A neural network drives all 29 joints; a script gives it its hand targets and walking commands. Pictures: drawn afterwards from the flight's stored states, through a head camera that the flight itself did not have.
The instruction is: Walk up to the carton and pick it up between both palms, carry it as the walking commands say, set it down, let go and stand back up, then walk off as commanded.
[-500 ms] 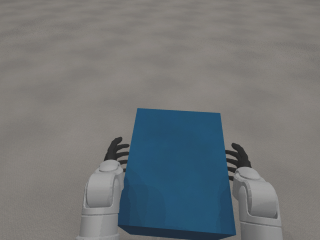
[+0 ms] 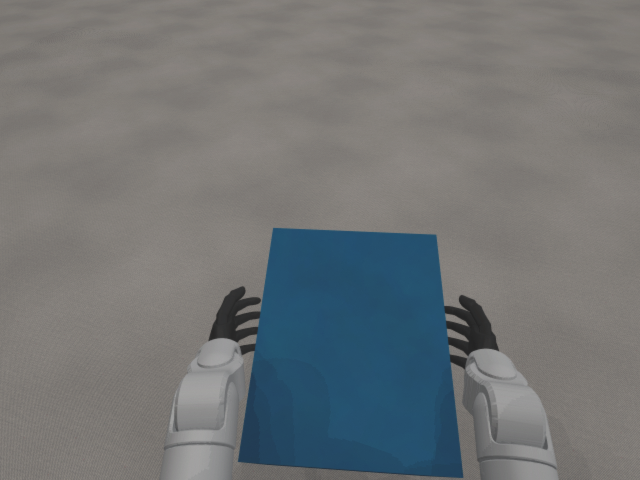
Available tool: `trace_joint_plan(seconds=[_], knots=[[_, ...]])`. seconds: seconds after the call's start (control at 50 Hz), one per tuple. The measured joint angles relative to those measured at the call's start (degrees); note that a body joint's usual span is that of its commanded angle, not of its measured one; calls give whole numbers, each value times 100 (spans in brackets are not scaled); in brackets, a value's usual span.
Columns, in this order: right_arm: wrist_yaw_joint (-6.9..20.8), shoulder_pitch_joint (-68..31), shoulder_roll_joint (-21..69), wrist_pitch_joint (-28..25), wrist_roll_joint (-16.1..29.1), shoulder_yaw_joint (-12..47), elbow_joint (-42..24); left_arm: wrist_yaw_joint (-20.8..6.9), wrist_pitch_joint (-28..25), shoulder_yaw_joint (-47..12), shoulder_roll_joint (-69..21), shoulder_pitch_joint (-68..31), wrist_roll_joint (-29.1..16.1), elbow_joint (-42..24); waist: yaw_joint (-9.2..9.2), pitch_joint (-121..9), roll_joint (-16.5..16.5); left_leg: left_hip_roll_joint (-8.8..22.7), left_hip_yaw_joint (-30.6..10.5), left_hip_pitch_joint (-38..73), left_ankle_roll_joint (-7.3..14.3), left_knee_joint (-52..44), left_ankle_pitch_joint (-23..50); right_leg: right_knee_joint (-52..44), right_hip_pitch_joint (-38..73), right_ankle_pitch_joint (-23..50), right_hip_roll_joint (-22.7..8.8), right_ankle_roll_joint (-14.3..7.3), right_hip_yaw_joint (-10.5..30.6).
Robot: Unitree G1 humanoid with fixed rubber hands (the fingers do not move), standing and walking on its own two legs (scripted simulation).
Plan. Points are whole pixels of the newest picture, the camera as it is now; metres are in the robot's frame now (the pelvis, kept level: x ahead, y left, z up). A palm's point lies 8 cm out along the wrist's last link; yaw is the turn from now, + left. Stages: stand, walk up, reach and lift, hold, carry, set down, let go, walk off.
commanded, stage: carry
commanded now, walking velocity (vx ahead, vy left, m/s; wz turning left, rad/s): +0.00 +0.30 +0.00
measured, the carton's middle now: (348, 354) +0.32 +0.00 -0.04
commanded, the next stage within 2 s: none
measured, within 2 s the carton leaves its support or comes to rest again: neither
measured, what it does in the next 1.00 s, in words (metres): stands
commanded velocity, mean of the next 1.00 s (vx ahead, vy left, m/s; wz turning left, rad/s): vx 0.00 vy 0.02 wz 0.00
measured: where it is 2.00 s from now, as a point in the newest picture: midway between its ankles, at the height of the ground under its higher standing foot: outside the picture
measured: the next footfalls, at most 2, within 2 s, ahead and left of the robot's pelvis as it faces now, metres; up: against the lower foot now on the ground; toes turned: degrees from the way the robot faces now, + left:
none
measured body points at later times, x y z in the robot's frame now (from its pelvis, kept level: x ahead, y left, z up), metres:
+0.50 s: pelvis +0.00 +0.02 +0.00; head -0.03 +0.03 +0.45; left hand +0.28 +0.18 +0.04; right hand +0.28 -0.14 +0.04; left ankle +0.03 +0.10 -0.73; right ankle +0.03 -0.10 -0.73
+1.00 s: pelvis +0.01 +0.01 +0.00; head -0.01 +0.02 +0.45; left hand +0.30 +0.17 +0.03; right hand +0.29 -0.15 +0.03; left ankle +0.03 +0.10 -0.73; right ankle +0.03 -0.10 -0.73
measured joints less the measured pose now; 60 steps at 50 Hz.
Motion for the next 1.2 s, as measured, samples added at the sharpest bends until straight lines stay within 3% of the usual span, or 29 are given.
trace_joint_plan(seconds=[0.1,0.14,0.2,0.26,0.36,0.42,0.52,0.68,0.86,1.2], knots=[[-475,398,-7,876,398,434,-1949,487,889,-473,15,402,-380,-1967,-45,55,36,-24,-20,-184,19,171,-74,171,-170,-81,-50,21,-14],[-579,437,-5,1285,408,543,-2384,566,1304,-535,14,441,-374,-2414,-61,-22,24,-56,4,-190,47,180,-100,219,-202,-110,-85,46,12],[-630,372,-4,1809,366,590,-2502,581,1838,-520,14,401,-333,-2573,-79,-148,5,-108,45,-88,94,90,-88,180,-133,-105,-126,100,52],[-559,163,-4,2068,244,527,-2130,517,2111,-429,12,210,-201,-2235,-74,-229,-16,-149,72,13,127,-3,-51,111,-49,-64,-155,139,78],[-159,-467,46,1526,-218,48,-210,185,1574,13,-52,-450,255,-289,-7,-344,-103,-226,98,97,158,-175,66,27,-6,23,-215,178,98],[-24,-579,66,973,-387,-205,484,55,1035,149,-75,-564,350,407,46,-307,-133,-260,104,115,172,-266,133,-17,-8,66,-239,186,102],[-18,-280,25,492,-195,-133,139,30,554,6,-31,-298,118,86,68,-97,-106,-249,83,77,186,-279,157,-79,-14,106,-223,183,78],[-30,-55,5,383,-17,53,-320,54,392,-37,-11,-116,33,-325,38,-14,-59,-168,66,23,155,-142,51,-72,-13,65,-152,157,63],[128,-184,12,38,-205,-125,449,-119,50,128,-19,-209,225,407,18,-85,-53,-123,61,89,114,-77,-35,-30,59,-14,-113,131,63],[98,-120,6,-119,-111,-95,347,-93,-125,102,-9,-122,141,336,-8,-98,-11,-50,27,94,44,-50,-60,-42,84,-43,-40,62,31]])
